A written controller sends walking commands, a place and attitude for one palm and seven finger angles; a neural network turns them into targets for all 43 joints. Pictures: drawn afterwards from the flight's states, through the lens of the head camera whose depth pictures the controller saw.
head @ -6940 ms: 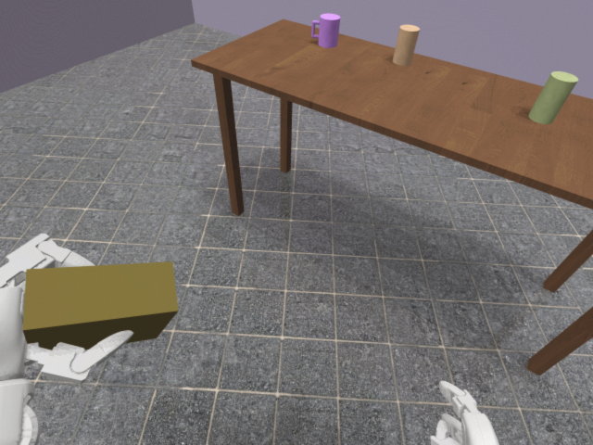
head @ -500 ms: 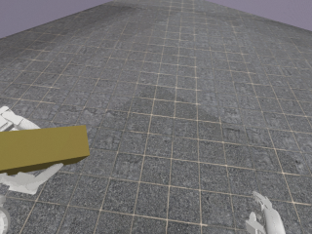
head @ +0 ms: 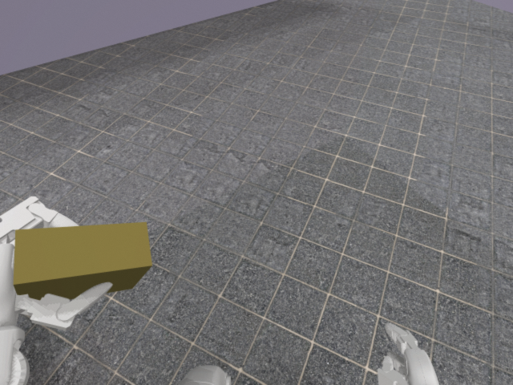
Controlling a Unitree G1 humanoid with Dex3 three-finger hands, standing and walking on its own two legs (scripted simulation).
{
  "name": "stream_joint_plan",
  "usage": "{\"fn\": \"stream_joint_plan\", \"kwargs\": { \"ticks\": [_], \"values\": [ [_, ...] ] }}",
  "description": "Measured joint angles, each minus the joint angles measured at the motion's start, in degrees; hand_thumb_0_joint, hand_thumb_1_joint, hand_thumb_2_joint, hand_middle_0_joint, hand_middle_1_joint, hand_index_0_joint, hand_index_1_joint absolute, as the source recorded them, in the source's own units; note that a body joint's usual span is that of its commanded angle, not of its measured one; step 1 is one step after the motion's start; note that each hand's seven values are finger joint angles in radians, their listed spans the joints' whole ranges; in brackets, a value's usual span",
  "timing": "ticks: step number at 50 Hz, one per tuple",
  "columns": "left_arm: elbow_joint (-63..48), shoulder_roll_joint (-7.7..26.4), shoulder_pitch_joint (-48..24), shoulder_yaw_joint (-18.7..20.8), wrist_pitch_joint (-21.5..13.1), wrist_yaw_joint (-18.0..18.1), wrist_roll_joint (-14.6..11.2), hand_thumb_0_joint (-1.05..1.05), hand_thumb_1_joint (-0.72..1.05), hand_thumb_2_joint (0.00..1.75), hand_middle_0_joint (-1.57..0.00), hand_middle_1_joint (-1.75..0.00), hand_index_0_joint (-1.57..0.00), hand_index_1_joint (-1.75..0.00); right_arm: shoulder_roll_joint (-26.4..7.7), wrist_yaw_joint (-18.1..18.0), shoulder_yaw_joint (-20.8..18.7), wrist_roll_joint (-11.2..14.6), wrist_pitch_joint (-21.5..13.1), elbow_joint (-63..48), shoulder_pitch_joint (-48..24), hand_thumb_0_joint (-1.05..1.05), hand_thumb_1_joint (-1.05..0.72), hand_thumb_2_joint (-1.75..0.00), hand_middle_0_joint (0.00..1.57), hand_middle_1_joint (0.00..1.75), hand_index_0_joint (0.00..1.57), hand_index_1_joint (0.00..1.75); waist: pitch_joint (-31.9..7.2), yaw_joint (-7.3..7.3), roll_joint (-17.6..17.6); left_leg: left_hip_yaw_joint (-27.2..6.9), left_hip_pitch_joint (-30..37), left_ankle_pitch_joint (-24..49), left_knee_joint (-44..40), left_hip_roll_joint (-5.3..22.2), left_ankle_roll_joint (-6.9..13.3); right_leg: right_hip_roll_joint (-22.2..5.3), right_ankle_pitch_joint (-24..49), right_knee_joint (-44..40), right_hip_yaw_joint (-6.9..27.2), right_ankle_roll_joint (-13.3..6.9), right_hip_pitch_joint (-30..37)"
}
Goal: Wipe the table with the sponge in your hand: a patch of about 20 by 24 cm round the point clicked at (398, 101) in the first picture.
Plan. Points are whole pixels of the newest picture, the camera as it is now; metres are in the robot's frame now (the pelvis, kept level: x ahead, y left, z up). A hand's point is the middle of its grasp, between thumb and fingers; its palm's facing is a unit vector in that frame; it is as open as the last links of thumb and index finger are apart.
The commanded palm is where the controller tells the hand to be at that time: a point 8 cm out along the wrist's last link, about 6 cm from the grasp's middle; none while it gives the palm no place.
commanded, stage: turn to face it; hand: left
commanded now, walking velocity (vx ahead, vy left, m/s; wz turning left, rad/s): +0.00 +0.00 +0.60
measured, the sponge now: (103, 262) +0.23 +0.20 +0.14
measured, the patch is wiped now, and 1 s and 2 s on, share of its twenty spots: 0.00 0.00 0.00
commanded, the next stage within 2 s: none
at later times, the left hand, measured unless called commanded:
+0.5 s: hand out of the picture +0.05 +0.28 +0.17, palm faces +0.59 -0.63 -0.50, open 9.4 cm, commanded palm +0.00 +0.30 +0.18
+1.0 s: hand out of the picture -0.10 +0.29 +0.17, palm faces +0.76 -0.47 -0.44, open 9.4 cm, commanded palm -0.17 +0.29 +0.18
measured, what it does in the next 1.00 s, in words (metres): walks backwards, turning left: left foot, then right foot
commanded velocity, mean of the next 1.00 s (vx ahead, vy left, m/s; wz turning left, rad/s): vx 0.00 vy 0.00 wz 0.60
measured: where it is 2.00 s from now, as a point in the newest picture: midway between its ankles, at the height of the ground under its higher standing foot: outside the picture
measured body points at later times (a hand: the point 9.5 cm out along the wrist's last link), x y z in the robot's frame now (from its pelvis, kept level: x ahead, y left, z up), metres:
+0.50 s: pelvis -0.07 -0.01 -0.01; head -0.03 -0.02 +0.44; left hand +0.02 +0.31 +0.19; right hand +0.14 -0.14 -0.12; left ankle -0.05 +0.14 -0.74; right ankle -0.06 -0.11 -0.74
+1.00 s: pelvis -0.14 -0.03 -0.01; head -0.12 +0.01 +0.44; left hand -0.14 +0.31 +0.19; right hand +0.13 -0.13 -0.08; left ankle -0.21 +0.08 -0.74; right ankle -0.07 -0.12 -0.68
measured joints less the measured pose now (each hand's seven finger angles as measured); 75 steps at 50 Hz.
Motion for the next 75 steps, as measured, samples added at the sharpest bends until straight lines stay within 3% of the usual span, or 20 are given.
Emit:
{"fn": "stream_joint_plan", "kwargs": {
  "ticks": [4,7,8,10,13,23,25,28,32,40,43,44,46,49,58,60,62,64,68,75],
  "values": [
    [-3.9,1.8,0.6,1.2,-1.2,0.9,0.1,-0.01,-0.43,1.00,-0.81,-1.35,-0.82,-1.34,-1.8,-0.9,-1.6,-0.7,-0.3,-2.0,1.2,0.02,-0.90,-0.90,0.21,0.30,0.20,0.30,-1.5,-0.39,-2.4,2.2,7.0,-2.0,-15.7,1.5,1.2,-1.9,0.7,0.6,-2.4,0.5,-2.2],
    [-7.2,2.7,0.8,3.0,-2.2,1.7,-0.5,-0.01,-0.43,1.00,-0.81,-1.35,-0.82,-1.34,-3.5,-0.9,-2.8,-0.7,-0.5,-4.1,1.6,0.02,-0.90,-0.90,0.20,0.30,0.20,0.30,-2.1,-1.01,-2.7,2.0,12.5,6.0,-29.0,1.4,2.6,-3.7,-1.3,6.8,-3.6,1.7,-6.3],
    [-7.2,3.2,0.2,3.6,-2.6,1.8,-0.8,-0.01,-0.43,1.00,-0.81,-1.35,-0.82,-1.34,-2.9,-0.9,-3.2,-0.5,-0.7,-4.1,1.1,0.02,-0.90,-0.90,0.20,0.30,0.20,0.30,-1.4,-0.82,-3.8,1.9,11.9,6.9,-28.0,0.6,3.2,-4.1,-6.2,11.3,-1.7,2.9,-8.2],
    [-5.7,3.7,-0.9,4.3,-3.4,1.2,-0.1,-0.01,-0.43,1.00,-0.81,-1.35,-0.82,-1.34,-1.3,-0.3,-3.3,-0.3,-1.6,-3.4,0.9,0.02,-0.90,-0.90,0.20,0.30,0.20,0.30,-0.6,-0.89,-3.8,0.6,10.8,6.5,-26.3,0.4,3.6,-1.7,-14.8,22.5,2.4,4.3,-11.8],
    [-5.1,3.5,-0.5,4.1,-3.4,0.3,0.5,-0.01,-0.43,1.00,-0.81,-1.35,-0.82,-1.34,1.2,1.5,-2.1,0.5,-3.1,-2.6,1.7,0.02,-0.90,-0.90,0.20,0.30,0.20,0.30,-0.7,-1.42,-2.1,-2.8,10.3,8.2,-28.3,1.2,3.4,1.8,-15.6,30.2,4.4,5.5,-14.3],
    [-4.7,3.6,2.6,3.4,-1.6,-0.8,-1.4,-0.01,-0.43,1.00,-0.81,-1.35,-0.82,-1.34,4.8,2.7,2.1,0.4,-3.6,-1.4,2.3,0.01,-0.90,-0.90,0.21,0.30,0.21,0.30,-1.2,0.94,3.2,-10.0,6.0,14.3,-31.5,-0.1,1.7,7.0,-12.4,8.7,5.7,6.6,-2.2],
    [-3.0,3.5,1.4,3.6,-0.7,-0.8,-1.2,-0.01,-0.43,1.00,-0.81,-1.35,-0.82,-1.34,4.4,2.6,2.4,0.5,-3.1,-1.3,1.3,0.01,-0.90,-0.90,0.21,0.30,0.21,0.30,-1.1,1.99,3.7,-10.4,3.8,13.8,-29.1,-0.8,1.3,7.2,-6.3,0.6,5.4,4.3,1.5],
    [-0.2,1.3,-1.2,1.6,0.5,-0.5,-0.9,-0.01,-0.43,1.00,-0.81,-1.35,-0.82,-1.34,2.7,2.4,1.7,0.6,-1.9,0.1,-0.5,0.01,-0.90,-0.90,0.21,0.30,0.21,0.30,0.3,1.98,4.4,-8.4,-2.1,3.2,-12.1,-2.1,0.9,6.1,-4.3,1.6,3.6,-0.6,1.0],
    [0.5,-0.4,-0.2,0.1,0.6,-0.3,-0.6,-0.01,-0.43,1.00,-0.81,-1.35,-0.82,-1.34,1.1,1.3,0.8,0.4,-0.7,0.3,-0.5,0.02,-0.90,-0.90,0.21,0.30,0.21,0.30,0.1,0.51,1.5,-2.6,-4.9,1.8,3.7,-2.0,-0.6,2.7,-3.6,-0.3,1.9,-0.9,2.3],
    [-4.7,2.2,1.6,2.0,-1.7,1.5,-0.2,-0.01,-0.43,1.00,-0.81,-1.35,-0.82,-1.34,-2.1,-0.9,-2.2,-0.6,0.0,-3.0,0.7,0.02,-0.90,-0.90,0.20,0.30,0.20,0.30,-1.6,-0.94,-2.7,2.8,6.6,-1.1,-18.5,1.2,0.6,-1.6,-3.0,0.8,-2.7,0.1,-0.5],
    [-7.6,2.8,2.0,3.5,-2.3,2.1,-0.7,-0.01,-0.43,1.00,-0.81,-1.35,-0.82,-1.34,-3.4,-0.7,-3.0,-0.5,0.3,-4.9,0.9,0.02,-0.90,-0.90,0.20,0.30,0.20,0.30,-2.0,-1.40,-2.5,3.1,12.2,9.2,-30.7,1.1,1.9,-3.1,-5.6,7.6,-4.0,1.3,-4.3],
    [-7.7,3.4,1.5,3.9,-2.6,2.1,-1.0,-0.01,-0.43,1.00,-0.81,-1.35,-0.82,-1.34,-2.7,-0.8,-3.5,-0.3,0.2,-4.9,0.4,0.02,-0.90,-0.90,0.20,0.30,0.20,0.30,-1.5,-1.46,-3.5,3.0,11.7,9.9,-29.9,0.3,2.8,-3.7,-8.6,12.4,-2.2,2.5,-6.2],
    [-6.4,4.0,0.6,4.2,-3.3,1.5,-0.4,-0.01,-0.43,1.00,-0.81,-1.35,-0.82,-1.34,-0.8,-0.1,-3.4,-0.1,-0.4,-4.1,0.0,0.02,-0.90,-0.90,0.20,0.30,0.20,0.30,-0.8,-1.31,-4.2,1.9,10.7,7.4,-27.7,-0.2,3.5,-1.8,-16.9,22.7,2.4,4.0,-9.7],
    [-6.2,4.1,1.1,4.0,-2.7,0.5,0.4,-0.01,-0.43,1.00,-0.81,-1.35,-0.82,-1.34,1.6,1.8,-1.9,0.5,-1.9,-3.4,0.8,0.01,-0.90,-0.90,0.20,0.30,0.20,0.30,-0.8,-1.58,-2.7,-1.4,10.1,7.8,-28.8,0.4,3.3,1.7,-17.7,29.5,4.6,5.3,-12.8],
    [-5.5,4.1,3.4,3.8,-2.1,-1.0,-1.4,-0.01,-0.43,1.00,-0.81,-1.35,-0.82,-1.34,5.0,2.9,2.0,0.7,-3.3,-1.9,2.2,0.01,-0.90,-0.90,0.21,0.30,0.21,0.30,-1.2,0.69,2.9,-8.6,7.3,13.2,-31.9,0.0,1.7,6.0,-13.3,13.4,5.6,6.8,-5.7],
    [-3.5,3.8,2.3,3.9,-1.2,-1.1,-1.4,-0.01,-0.43,1.00,-0.81,-1.35,-0.82,-1.34,4.8,2.8,2.3,0.7,-3.0,-1.6,1.8,0.01,-0.90,-0.90,0.21,0.30,0.21,0.30,-1.3,1.54,3.5,-9.7,5.8,13.3,-30.5,-0.6,1.0,6.5,-10.4,6.0,5.6,6.6,-1.4],
    [-1.4,2.3,0.4,3.1,-0.3,-1.0,-0.8,-0.01,-0.43,1.00,-0.81,-1.35,-0.82,-1.34,3.7,2.6,2.2,0.8,-2.4,-1.1,0.6,0.01,-0.90,-0.90,0.21,0.30,0.21,0.30,-0.6,2.21,5.1,-10.3,3.2,8.9,-25.5,-0.6,1.1,7.2,-4.8,2.2,4.3,1.9,0.0],
    [0.2,0.7,-1.3,1.3,0.7,-0.6,-0.8,-0.01,-0.43,1.00,-0.81,-1.35,-0.82,-1.34,2.6,2.4,1.6,0.9,-1.8,0.0,-0.2,0.01,-0.90,-0.90,0.21,0.30,0.21,0.30,0.1,2.12,4.5,-8.4,-1.0,2.3,-12.5,-2.0,0.9,5.8,-4.6,3.0,3.1,-1.1,-0.1],
    [0.9,-1.1,-0.4,-0.3,0.6,-0.3,-0.5,-0.02,-0.43,1.00,-0.81,-1.35,-0.82,-1.34,0.6,1.3,0.5,0.4,-0.6,0.2,-0.4,0.02,-0.90,-0.90,0.21,0.30,0.21,0.30,-0.1,0.51,1.7,-2.9,-4.7,2.1,5.8,-2.1,-0.5,2.7,-3.5,0.4,1.2,-1.8,1.4],
    [-2.4,1.9,1.5,1.3,-1.4,1.0,-0.4,-0.02,-0.43,1.00,-0.80,-1.35,-0.82,-1.34,-2.1,-0.8,-2.2,-0.5,-0.1,-2.5,0.7,0.02,-0.90,-0.90,0.20,0.30,0.20,0.30,-1.5,-1.17,-2.1,2.4,4.1,-1.1,-10.9,1.4,0.2,-0.6,-1.5,-1.6,-3.1,-1.6,0.3]
  ]
}}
